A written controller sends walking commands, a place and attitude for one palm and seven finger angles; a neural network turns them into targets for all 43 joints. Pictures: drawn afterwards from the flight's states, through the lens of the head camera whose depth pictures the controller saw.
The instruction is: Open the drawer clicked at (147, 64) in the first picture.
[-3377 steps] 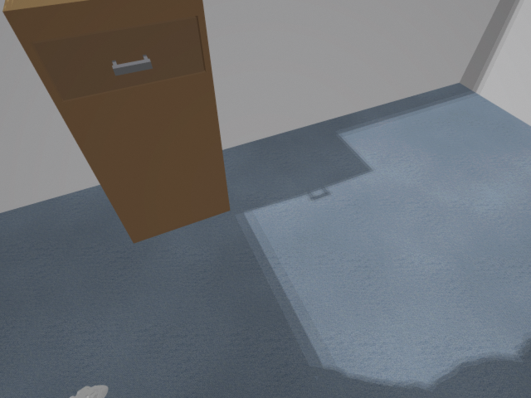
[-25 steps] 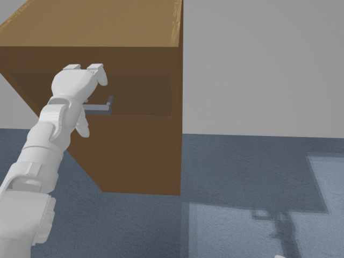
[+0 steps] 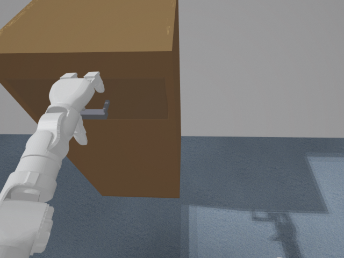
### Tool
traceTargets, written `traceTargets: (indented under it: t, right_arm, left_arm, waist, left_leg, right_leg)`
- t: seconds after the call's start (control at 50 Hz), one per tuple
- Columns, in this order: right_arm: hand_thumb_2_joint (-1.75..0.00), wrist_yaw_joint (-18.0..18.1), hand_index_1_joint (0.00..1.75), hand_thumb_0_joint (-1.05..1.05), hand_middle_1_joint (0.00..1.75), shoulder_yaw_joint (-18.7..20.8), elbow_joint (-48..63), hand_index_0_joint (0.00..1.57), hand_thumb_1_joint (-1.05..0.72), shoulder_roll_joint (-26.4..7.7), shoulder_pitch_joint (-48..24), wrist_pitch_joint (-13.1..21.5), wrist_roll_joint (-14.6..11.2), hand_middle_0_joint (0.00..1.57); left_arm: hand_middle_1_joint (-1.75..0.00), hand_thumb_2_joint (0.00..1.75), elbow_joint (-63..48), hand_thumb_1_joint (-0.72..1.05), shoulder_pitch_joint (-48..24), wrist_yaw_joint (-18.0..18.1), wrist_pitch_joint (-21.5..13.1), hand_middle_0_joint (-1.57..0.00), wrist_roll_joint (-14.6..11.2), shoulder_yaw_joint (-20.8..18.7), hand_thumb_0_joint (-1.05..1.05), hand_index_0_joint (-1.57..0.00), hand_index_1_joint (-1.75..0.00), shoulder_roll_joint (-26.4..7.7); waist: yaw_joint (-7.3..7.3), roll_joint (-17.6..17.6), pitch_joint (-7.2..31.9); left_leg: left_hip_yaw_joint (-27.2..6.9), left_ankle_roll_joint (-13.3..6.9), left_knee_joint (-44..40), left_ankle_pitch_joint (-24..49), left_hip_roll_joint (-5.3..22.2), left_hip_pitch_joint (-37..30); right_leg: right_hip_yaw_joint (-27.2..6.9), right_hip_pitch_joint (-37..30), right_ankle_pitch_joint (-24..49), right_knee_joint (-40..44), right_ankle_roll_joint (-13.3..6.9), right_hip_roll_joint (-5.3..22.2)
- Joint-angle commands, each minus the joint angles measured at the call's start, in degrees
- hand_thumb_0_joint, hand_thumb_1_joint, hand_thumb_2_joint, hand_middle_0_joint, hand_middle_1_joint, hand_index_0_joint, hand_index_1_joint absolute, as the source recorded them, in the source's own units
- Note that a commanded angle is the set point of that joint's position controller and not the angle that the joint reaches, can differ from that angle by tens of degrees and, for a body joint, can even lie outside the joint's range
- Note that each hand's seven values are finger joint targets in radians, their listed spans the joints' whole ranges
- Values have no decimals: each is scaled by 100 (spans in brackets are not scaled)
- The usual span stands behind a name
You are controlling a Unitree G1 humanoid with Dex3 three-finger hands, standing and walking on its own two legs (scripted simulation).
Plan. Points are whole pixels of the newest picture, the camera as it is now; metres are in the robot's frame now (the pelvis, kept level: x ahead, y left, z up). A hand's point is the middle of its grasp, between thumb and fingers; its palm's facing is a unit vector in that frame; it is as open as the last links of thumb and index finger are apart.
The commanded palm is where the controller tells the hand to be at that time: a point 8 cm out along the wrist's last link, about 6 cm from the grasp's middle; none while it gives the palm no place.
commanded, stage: re-aim the fingers above the handle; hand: left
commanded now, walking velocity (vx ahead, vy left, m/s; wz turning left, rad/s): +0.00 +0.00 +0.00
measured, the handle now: (90, 108) +0.49 +0.25 +0.05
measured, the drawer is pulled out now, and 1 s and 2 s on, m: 0.00 0.00 0.00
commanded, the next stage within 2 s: lower the fingers behind the handle in 0.50 s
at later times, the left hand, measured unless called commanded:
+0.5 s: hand (82, 108) +0.44 +0.23 +0.11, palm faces -0.02 -0.03 -1.00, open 13.7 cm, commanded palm +0.41 +0.24 +0.17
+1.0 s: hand (82, 118) +0.43 +0.24 +0.08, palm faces -0.03 -0.03 -1.00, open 13.8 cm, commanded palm +0.41 +0.25 +0.14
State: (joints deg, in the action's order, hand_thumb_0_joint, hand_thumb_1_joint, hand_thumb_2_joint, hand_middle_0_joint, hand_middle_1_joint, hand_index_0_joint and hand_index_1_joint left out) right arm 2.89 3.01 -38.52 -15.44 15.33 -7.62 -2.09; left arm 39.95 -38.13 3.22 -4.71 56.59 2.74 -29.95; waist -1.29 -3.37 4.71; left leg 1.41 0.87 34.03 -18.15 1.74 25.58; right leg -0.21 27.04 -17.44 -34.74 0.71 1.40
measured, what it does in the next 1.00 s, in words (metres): stands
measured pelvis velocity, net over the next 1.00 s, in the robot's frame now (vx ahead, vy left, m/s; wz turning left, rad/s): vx -0.01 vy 0.00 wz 0.01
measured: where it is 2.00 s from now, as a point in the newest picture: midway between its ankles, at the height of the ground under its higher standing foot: outside the picture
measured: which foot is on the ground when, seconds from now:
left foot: down 0.00-1.00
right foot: down 0.00-1.00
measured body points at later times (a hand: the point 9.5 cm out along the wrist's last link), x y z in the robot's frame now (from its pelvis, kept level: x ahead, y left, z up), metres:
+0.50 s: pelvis +0.01 +0.00 +0.00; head +0.05 -0.03 +0.45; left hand +0.43 +0.23 +0.16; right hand +0.11 -0.26 -0.13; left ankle -0.02 +0.13 -0.73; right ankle -0.01 -0.13 -0.73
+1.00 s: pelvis -0.01 +0.00 +0.00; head +0.05 -0.02 +0.44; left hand +0.42 +0.24 +0.14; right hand +0.09 -0.26 -0.13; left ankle -0.02 +0.13 -0.73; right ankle -0.01 -0.13 -0.73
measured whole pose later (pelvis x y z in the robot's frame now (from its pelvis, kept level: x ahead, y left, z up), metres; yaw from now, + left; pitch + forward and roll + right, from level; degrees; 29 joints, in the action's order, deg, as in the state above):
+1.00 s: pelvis -0.01 +0.00 +0.00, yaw +0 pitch +11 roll +0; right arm 2.8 3.1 -38.2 -14.7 14.4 -7.0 -1.5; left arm 41.6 -37.2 4.9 -7.5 57.8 2.2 -29.9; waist -1.3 -2.5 4.8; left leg 0.9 0.8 36.7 -18.9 1.6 28.4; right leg 0.2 29.4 -18.0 -36.8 0.8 1.5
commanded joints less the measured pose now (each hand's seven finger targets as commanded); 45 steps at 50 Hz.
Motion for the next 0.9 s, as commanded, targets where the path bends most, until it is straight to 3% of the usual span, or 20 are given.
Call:
traceTargets:
  t: [0.0, 0.02, 0.14, 0.18, 0.22, 0.28, 0.34, 0.38, 0.44, 0.48, 0.52, 0.54, 0.6, 0.62, 0.64, 0.7, 0.74, 0.8, 0.84, 0.88]
  right_arm:
    - [-90, 96, 30, 0, 30, 241, 633, 20, -90, -747, -49, 162, 5, 20]
    - [-90, 96, 30, 0, 30, 256, 609, 20, -90, -731, -59, 166, -12, 20]
    - [-90, 96, 30, 0, 30, 263, 620, 20, -90, -732, -37, 172, 16, 20]
    - [-90, 105, 30, 0, 30, 247, 566, 20, -90, -737, -44, 163, 16, 20]
    - [-90, 107, 30, 0, 30, 215, 562, 20, -90, -727, -81, 150, 8, 20]
    - [-90, 111, 30, 0, 30, 209, 598, 20, -90, -735, -99, 134, 23, 20]
    - [-90, 76, 30, 0, 30, 241, 679, 20, -90, -724, -97, 130, 23, 20]
    - [-90, 47, 30, 0, 30, 245, 704, 20, -90, -727, -132, 124, 13, 20]
    - [-90, 78, 30, 0, 30, 234, 704, 20, -90, -774, -145, 106, 5, 20]
    - [-90, 78, 30, 0, 30, 240, 698, 20, -90, -738, -149, 120, 3, 20]
    - [-90, 88, 30, 0, 30, 253, 704, 20, -90, -726, -152, 123, 11, 20]
    - [-90, 93, 30, 0, 30, 253, 700, 20, -90, -733, -165, 123, 15, 20]
    - [-90, 81, 30, 0, 30, 263, 662, 20, -90, -714, -168, 151, 6, 20]
    - [-90, 78, 30, 0, 30, 253, 625, 20, -90, -730, -140, 144, -4, 20]
    - [-90, 87, 30, 0, 30, 251, 619, 20, -90, -764, -135, 133, -7, 20]
    - [-90, 74, 30, 0, 30, 261, 596, 20, -90, -729, -103, 150, 13, 20]
    - [-90, 72, 30, 0, 30, 283, 631, 20, -90, -742, -82, 151, 42, 20]
    - [-90, 83, 30, 0, 30, 250, 582, 20, -90, -718, -56, 158, 40, 20]
    - [-90, 91, 30, 0, 30, 262, 571, 20, -90, -750, -11, 167, 57, 20]
    - [-90, 91, 30, 0, 30, 278, 569, 20, -90, -720, 20, 187, 61, 20]
  left_arm:
    - [-120, 30, -1263, -50, -2520, 183, 29, -30, -56, -435, 0, -30, -120, -1434]
    - [-120, 30, -1242, -50, -2548, 164, 19, -30, -59, -426, 0, -30, -120, -1405]
    - [-120, 30, -1403, -50, -2633, 140, -49, -30, -119, -386, 0, -30, -120, -1334]
    - [-120, 30, -1185, -50, -2584, 186, -29, -30, -83, -652, 0, -30, -120, -1622]
    - [-120, 30, -969, -50, -2558, 199, 19, -30, -43, -637, 0, -30, -120, -1599]
    - [-120, 30, -924, -50, -2444, 202, 26, -30, 21, -855, 0, -30, -120, -1863]
    - [-120, 30, -1226, -50, -2263, 149, -7, -30, -22, -703, 0, -30, -120, -1614]
    - [-120, 30, -1339, -50, -2162, 132, 17, -30, -86, -625, 0, -30, -120, -1503]
    - [-120, 30, -1317, -50, -2087, 75, 47, -30, -111, -738, 0, -30, -120, -1655]
    - [-120, 30, -1500, -50, -2143, 66, 6, -30, -119, -733, 0, -30, -120, -1679]
    - [-120, 30, -1632, -50, -2064, 57, -36, -30, -122, -796, 0, -30, -120, -1722]
    - [-120, 30, -1735, -50, -2153, 41, -60, -30, -149, -636, 0, -30, -120, -1572]
    - [-120, 30, -1638, -50, -2033, 58, -63, -30, -182, -533, 0, -30, -120, -1402]
    - [-120, 30, -1501, -50, -2009, 59, -53, -30, -187, -607, 0, -30, -120, -1467]
    - [-120, 30, -1353, -50, -1983, 49, -54, -30, -182, -619, 0, -30, -120, -1489]
    - [-120, 30, -1394, -50, -2263, 99, -115, -30, -98, -410, 0, -30, -120, -1295]
    - [-120, 30, -1508, -50, -2214, 135, -178, -30, -75, -544, 0, -30, -120, -1443]
    - [-120, 30, -1122, -50, -2290, 233, -211, -30, -61, -570, 0, -30, -120, -1407]
    - [-120, 30, -1021, -50, -2368, 307, -255, -30, -3, -721, 0, -30, -120, -1616]
    - [-120, 30, -958, -50, -2402, 398, -286, -30, 60, -729, 0, -30, -120, -1609]
  waist:
    - [-39, 223, 2042]
    - [-62, 189, 1896]
    - [-50, 130, 2063]
    - [-6, 221, 1989]
    - [7, 325, 1884]
    - [100, 250, 2083]
    - [96, 197, 2223]
    - [83, 233, 2112]
    - [65, 457, 2002]
    - [82, 233, 2060]
    - [104, 236, 2150]
    - [28, 190, 2136]
    - [16, 177, 1906]
    - [8, 335, 1751]
    - [-4, 419, 1725]
    - [-22, 219, 1823]
    - [27, 70, 2022]
    - [-42, 339, 1751]
    - [-14, 228, 1854]
    - [-23, 177, 1929]
  left_leg:
    - [165, -295, -179, 2022, -325, -918]
    - [150, -282, -190, 1967, -306, -921]
    - [124, -271, -129, 2202, -325, -1070]
    - [133, -277, -141, 2048, -331, -958]
    - [158, -271, -146, 2050, -331, -804]
    - [188, -263, -139, 2140, -338, -755]
    - [178, -258, -110, 2485, -316, -914]
    - [183, -271, -121, 2394, -309, -937]
    - [173, -288, -165, 2265, -312, -842]
    - [177, -291, -146, 2323, -324, -929]
    - [163, -287, -141, 2379, -331, -958]
    - [156, -287, -132, 2423, -334, -1018]
    - [146, -278, -144, 2245, -325, -1016]
    - [121, -275, -165, 2151, -314, -929]
    - [132, -270, -180, 2023, -327, -851]
    - [125, -268, -131, 1983, -321, -949]
    - [117, -257, -94, 2140, -332, -995]
    - [103, -263, -63, 1906, -328, -741]
    - [123, -256, -48, 1817, -331, -696]
    - [122, -260, -1, 1809, -329, -683]
  right_leg:
    - [177, -1098, 2041, 328, -210, -300]
    - [197, -989, 1949, 347, -218, -310]
    - [211, -1027, 2047, 311, -239, -321]
    - [198, -1041, 2003, 308, -229, -310]
    - [195, -1081, 2093, 289, -220, -295]
    - [170, -1285, 2247, 238, -220, -285]
    - [199, -1307, 2410, 218, -238, -308]
    - [192, -1237, 2378, 246, -217, -306]
    - [198, -1298, 2307, 298, -210, -300]
    - [176, -1296, 2383, 286, -215, -300]
    - [170, -1349, 2423, 271, -215, -306]
    - [183, -1311, 2411, 289, -218, -309]
    - [201, -1094, 2176, 323, -213, -314]
    - [228, -1044, 2099, 336, -220, -322]
    - [216, -1072, 1975, 360, -218, -316]
    - [213, -866, 1865, 311, -233, -313]
    - [204, -971, 1941, 267, -263, -322]
    - [226, -802, 1833, 231, -231, -312]
    - [198, -815, 1720, 218, -242, -307]
    - [197, -741, 1725, 164, -241, -314]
